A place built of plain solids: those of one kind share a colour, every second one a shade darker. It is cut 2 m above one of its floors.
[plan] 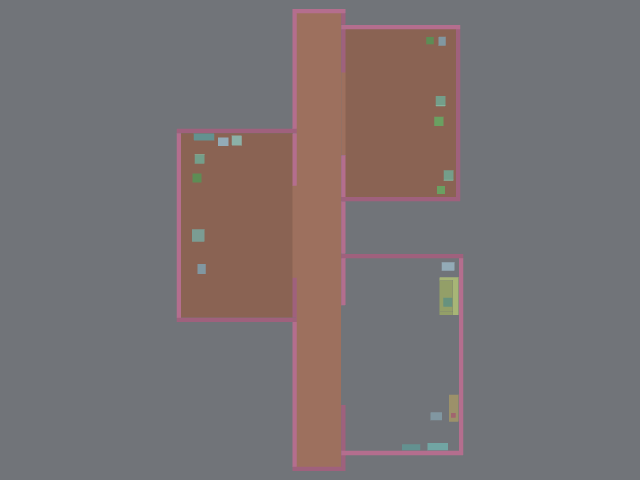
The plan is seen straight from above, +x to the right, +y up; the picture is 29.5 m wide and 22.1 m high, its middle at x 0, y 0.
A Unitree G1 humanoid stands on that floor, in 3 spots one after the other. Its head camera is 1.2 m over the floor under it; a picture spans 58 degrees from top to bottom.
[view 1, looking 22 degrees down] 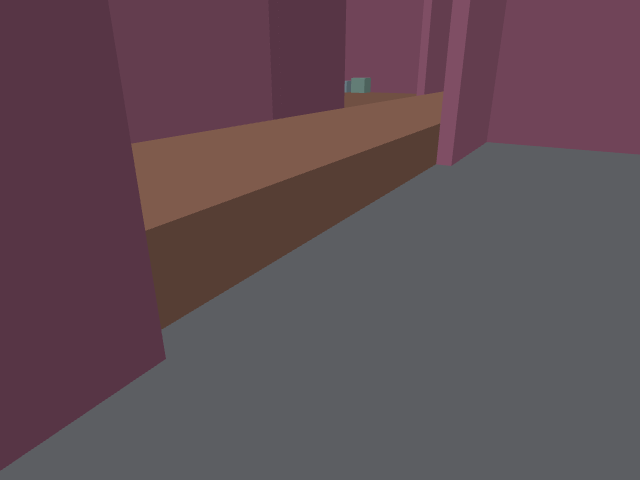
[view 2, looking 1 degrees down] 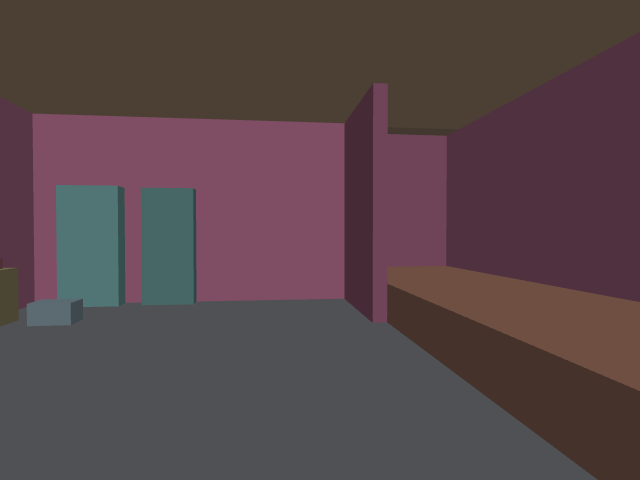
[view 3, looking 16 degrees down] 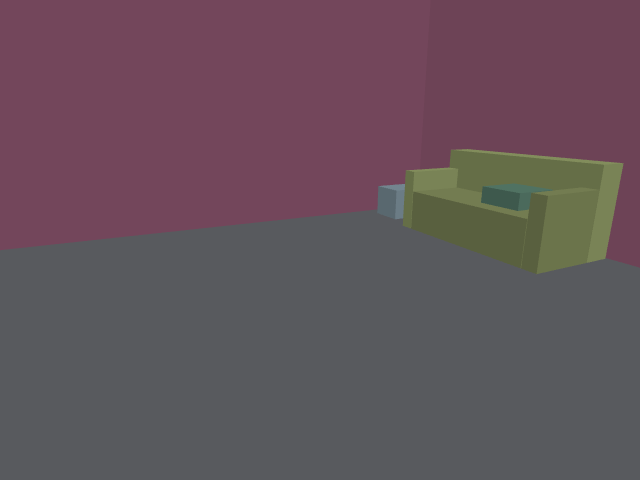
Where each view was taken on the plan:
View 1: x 2.56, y -8.59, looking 121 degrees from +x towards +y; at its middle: ground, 3.20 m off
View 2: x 2.56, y -1.99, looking -97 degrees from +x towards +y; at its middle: wall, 7.77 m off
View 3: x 2.56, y -5.59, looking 64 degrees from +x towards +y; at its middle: ground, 4.35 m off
